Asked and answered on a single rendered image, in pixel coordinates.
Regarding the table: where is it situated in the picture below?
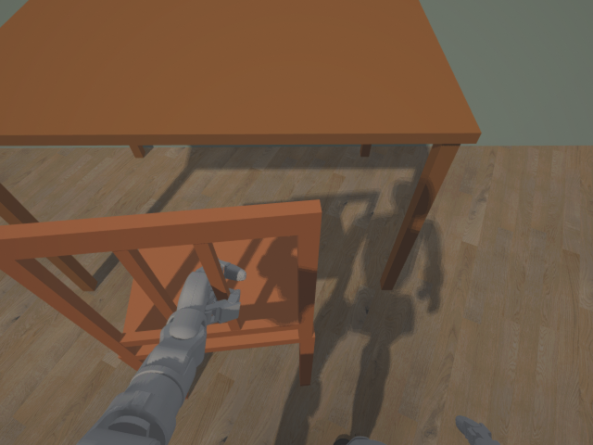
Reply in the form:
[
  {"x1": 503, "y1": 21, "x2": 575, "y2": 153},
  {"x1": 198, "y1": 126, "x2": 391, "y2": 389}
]
[{"x1": 0, "y1": 0, "x2": 481, "y2": 291}]

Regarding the robot right hand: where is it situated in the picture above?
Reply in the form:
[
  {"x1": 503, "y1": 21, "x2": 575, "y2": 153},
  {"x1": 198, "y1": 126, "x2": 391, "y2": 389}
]
[{"x1": 455, "y1": 415, "x2": 500, "y2": 445}]

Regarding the robot left hand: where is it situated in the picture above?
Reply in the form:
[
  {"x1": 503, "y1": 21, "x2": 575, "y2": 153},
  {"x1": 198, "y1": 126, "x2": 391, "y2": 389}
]
[{"x1": 177, "y1": 258, "x2": 246, "y2": 325}]

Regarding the chair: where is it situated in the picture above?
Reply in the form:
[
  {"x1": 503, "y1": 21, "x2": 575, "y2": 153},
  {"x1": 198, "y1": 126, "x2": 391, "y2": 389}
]
[{"x1": 0, "y1": 199, "x2": 322, "y2": 399}]

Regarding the robot left forearm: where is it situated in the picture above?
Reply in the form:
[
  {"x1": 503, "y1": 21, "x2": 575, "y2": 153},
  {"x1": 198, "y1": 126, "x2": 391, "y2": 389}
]
[{"x1": 76, "y1": 308, "x2": 207, "y2": 445}]

